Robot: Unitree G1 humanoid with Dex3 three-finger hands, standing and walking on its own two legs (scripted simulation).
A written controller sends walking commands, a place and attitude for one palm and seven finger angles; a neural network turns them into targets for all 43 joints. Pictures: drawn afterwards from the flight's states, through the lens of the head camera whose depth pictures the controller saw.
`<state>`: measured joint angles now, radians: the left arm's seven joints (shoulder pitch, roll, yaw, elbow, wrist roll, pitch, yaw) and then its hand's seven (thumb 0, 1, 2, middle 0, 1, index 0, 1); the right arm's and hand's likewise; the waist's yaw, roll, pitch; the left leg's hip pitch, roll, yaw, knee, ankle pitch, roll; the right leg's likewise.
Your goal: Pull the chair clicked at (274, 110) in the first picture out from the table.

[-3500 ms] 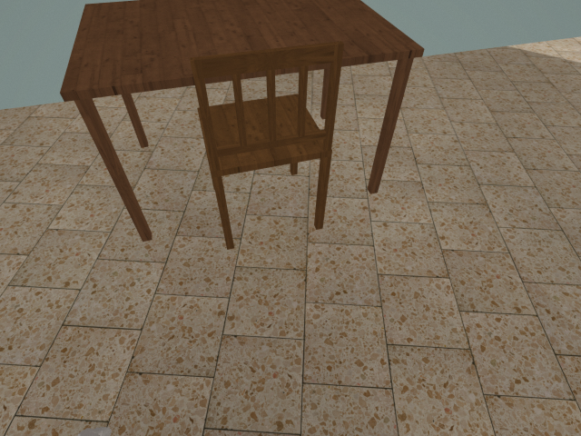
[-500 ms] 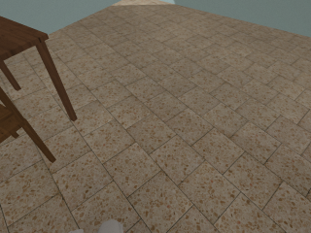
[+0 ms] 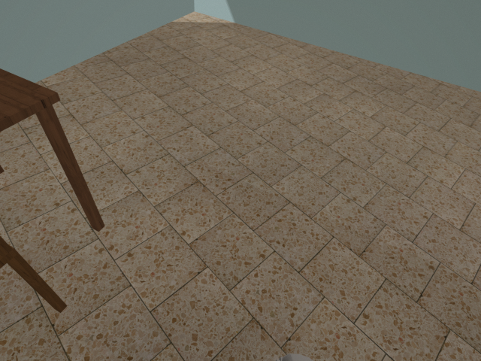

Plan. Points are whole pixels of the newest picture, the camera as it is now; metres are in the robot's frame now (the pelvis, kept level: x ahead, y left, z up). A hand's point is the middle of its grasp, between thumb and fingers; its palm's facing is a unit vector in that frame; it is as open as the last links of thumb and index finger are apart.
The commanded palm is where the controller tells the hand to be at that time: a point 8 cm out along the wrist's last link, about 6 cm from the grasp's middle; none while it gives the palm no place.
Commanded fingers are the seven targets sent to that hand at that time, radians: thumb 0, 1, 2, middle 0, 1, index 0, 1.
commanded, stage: walk to a spot facing it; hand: left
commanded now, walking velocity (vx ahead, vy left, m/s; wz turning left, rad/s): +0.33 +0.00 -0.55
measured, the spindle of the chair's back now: out of the picture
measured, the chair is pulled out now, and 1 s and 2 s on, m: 0.00 0.00 0.00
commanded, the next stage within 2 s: turn to face it in 0.22 s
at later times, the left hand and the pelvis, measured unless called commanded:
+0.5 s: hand (212, 272) +0.34 +0.09 -0.17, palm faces -0.19 -0.96 -0.22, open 7.4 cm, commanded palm none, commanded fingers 0.00 0.90 0.90 -0.20 -0.30 -0.20 -0.30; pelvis +0.19 -0.07 -0.02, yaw -9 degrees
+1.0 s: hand (165, 289) +0.30 +0.19 -0.19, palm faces +0.17 -0.96 -0.24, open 7.4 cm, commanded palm none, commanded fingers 0.00 0.90 0.90 -0.20 -0.30 -0.20 -0.30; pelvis +0.27 -0.03 -0.01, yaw +7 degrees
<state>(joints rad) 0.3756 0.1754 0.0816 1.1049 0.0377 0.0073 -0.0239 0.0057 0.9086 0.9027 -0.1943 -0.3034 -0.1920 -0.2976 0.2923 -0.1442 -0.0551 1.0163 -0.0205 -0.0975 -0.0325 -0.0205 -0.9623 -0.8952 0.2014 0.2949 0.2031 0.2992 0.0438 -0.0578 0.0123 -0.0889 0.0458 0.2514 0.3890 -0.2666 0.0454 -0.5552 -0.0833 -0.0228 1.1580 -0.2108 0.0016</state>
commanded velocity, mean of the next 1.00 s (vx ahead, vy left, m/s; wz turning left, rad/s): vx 0.07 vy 0.00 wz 0.26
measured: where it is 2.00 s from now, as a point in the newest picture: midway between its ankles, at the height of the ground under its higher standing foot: outside the picture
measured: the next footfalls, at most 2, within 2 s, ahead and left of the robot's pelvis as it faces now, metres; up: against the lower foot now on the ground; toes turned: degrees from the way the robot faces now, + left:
right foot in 0.34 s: +0.28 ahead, -0.15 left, +0.00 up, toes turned -17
left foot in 0.82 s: +0.32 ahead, +0.05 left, +0.00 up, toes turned +12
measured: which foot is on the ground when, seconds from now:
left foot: down 0.00-0.32, up 0.34-0.80, down 0.82-1.00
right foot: up 0.00-0.32, down 0.34-0.82, up 0.84-1.00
